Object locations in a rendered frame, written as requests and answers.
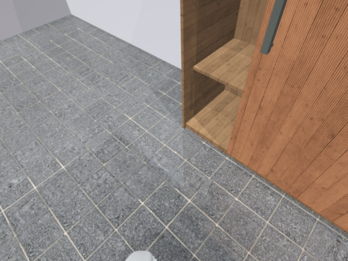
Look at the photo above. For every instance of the wardrobe door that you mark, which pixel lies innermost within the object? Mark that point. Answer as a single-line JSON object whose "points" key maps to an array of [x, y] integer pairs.
{"points": [[292, 122]]}

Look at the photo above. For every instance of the handle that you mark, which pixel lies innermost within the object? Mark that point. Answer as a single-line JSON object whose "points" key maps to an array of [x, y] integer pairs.
{"points": [[275, 19]]}

